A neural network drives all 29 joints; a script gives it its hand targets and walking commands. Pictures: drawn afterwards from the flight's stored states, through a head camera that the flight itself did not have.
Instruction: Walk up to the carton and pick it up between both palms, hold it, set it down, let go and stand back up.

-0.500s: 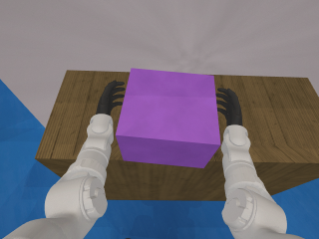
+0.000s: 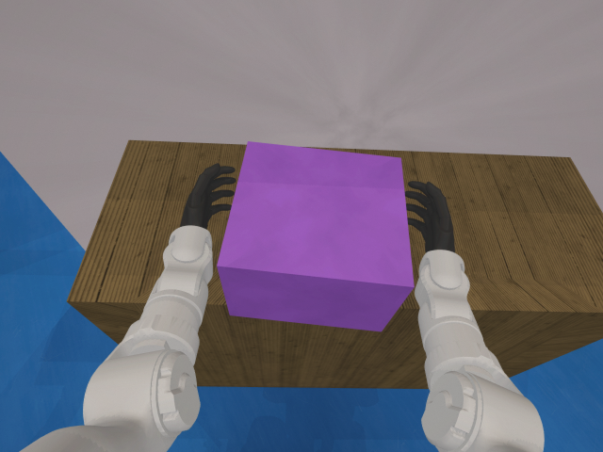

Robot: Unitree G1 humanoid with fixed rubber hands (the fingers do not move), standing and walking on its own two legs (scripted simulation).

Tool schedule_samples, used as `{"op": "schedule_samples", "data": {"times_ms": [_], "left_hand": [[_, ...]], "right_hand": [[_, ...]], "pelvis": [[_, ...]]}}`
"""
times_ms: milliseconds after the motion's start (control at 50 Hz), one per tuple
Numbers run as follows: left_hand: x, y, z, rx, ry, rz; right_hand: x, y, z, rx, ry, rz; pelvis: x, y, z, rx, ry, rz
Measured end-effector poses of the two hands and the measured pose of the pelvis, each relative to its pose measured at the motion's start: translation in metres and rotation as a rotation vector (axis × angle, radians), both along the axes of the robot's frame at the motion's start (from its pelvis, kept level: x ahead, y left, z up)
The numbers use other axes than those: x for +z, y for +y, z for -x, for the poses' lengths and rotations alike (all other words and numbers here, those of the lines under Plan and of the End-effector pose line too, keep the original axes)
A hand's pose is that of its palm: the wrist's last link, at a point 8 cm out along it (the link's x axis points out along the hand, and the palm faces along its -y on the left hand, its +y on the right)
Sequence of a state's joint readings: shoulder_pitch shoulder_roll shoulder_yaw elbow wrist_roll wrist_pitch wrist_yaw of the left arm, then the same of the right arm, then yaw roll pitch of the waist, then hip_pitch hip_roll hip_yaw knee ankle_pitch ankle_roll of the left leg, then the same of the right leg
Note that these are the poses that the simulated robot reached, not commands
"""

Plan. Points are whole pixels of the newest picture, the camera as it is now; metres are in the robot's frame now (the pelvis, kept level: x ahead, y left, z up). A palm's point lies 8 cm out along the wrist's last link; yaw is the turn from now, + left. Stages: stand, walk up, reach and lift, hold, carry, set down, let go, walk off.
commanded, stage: reach and lift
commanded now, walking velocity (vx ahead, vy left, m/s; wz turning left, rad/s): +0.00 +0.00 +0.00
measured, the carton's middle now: (314, 237) +0.42 -0.02 -0.02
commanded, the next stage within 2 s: none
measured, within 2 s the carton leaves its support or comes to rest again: leaves its support in 0.06 s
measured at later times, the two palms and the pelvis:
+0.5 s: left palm (183, 207) +0.38 +0.16 +0.09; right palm (444, 233) +0.36 -0.18 +0.08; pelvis -0.01 +0.01 +0.00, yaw +0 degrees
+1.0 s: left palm (164, 207) +0.36 +0.17 +0.12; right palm (444, 233) +0.35 -0.16 +0.10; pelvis -0.01 +0.00 +0.00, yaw +1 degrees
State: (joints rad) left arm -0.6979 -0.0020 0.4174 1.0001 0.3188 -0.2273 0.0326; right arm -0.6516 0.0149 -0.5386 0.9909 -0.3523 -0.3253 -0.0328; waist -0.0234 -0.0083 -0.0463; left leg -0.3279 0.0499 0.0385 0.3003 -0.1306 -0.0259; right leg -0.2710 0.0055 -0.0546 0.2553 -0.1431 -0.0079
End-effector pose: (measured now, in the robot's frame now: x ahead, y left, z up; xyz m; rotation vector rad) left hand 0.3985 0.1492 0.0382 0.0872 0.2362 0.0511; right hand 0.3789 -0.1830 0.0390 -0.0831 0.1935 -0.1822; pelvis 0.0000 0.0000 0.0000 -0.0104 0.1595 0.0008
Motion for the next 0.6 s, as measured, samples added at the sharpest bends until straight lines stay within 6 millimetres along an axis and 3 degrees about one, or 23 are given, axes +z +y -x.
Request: {"op": "schedule_samples", "data": {"times_ms": [260, 600], "left_hand": [[0.023, 0.008, 0.012, 0.008, -0.014, 0.005], [0.053, 0.006, 0.019, 0.005, -0.026, 0.016]], "right_hand": [[0.020, 0.007, 0.010, 0.000, -0.015, -0.020], [0.044, 0.006, 0.018, -0.005, -0.031, -0.035]], "pelvis": [[0.002, 0.004, 0.010, -0.006, -0.068, -0.002], [0.003, 0.007, 0.007, -0.006, -0.170, -0.003]]}}
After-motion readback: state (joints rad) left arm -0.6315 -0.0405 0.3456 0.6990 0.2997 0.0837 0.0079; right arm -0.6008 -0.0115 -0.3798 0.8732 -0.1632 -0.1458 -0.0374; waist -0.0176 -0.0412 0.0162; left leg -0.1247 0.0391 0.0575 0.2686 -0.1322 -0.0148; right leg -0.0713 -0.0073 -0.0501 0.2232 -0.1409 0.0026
